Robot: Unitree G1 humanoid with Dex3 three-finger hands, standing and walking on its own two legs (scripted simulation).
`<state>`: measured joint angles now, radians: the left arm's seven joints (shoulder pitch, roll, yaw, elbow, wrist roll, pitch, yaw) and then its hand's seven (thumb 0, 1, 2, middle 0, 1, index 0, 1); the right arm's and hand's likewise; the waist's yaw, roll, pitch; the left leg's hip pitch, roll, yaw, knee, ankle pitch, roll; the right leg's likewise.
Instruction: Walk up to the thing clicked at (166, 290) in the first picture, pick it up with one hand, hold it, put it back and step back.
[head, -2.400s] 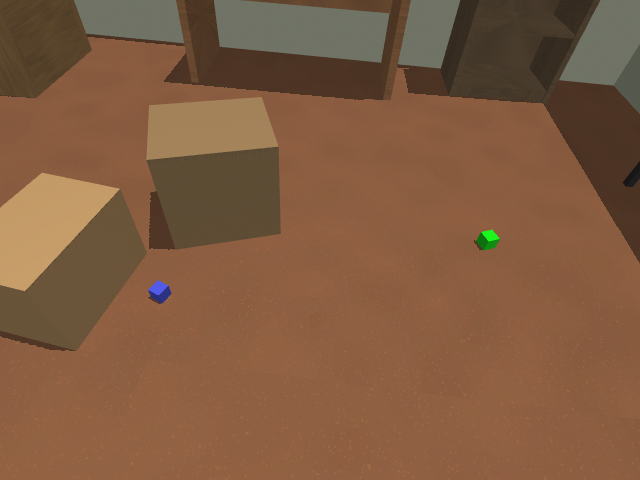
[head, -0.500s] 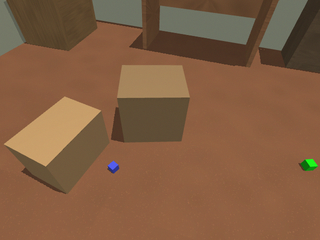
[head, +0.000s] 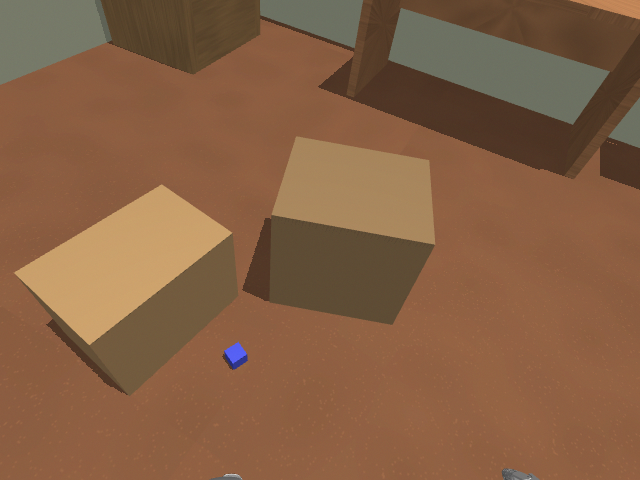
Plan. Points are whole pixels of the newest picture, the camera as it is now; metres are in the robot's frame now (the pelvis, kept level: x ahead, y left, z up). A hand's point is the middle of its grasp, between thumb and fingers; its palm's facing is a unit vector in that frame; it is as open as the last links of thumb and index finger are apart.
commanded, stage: walk up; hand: left
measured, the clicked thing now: (236, 355) +0.59 +0.20 -0.73
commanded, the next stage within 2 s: none
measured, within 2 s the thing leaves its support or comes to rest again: neither
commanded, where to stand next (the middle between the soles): +0.21 -0.02 m, yaw -1 degrees
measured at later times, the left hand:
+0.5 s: hand (131, 448) +0.19 +0.23 -0.11, palm faces -0.05 -0.89 -0.45, open 7.4 cm
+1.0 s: hand (141, 432) +0.22 +0.23 -0.15, palm faces -0.03 -0.94 -0.33, open 7.4 cm
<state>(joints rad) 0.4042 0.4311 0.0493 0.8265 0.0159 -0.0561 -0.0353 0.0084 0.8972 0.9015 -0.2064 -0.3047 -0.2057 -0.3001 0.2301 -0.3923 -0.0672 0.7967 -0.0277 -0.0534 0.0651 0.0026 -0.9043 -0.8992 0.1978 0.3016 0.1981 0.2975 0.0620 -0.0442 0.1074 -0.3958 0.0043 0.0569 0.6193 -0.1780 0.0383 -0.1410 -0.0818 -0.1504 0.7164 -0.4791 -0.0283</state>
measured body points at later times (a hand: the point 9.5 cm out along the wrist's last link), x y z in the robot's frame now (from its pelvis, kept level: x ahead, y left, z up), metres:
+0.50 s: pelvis +0.12 -0.05 +0.00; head +0.15 -0.09 +0.45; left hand +0.19 +0.27 -0.08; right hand +0.18 -0.36 -0.14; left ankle +0.10 +0.09 -0.67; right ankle +0.20 -0.16 -0.72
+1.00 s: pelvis +0.16 -0.02 +0.01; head +0.17 -0.01 +0.46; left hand +0.22 +0.28 -0.12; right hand +0.23 -0.33 -0.10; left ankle +0.18 +0.09 -0.72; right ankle +0.19 -0.16 -0.72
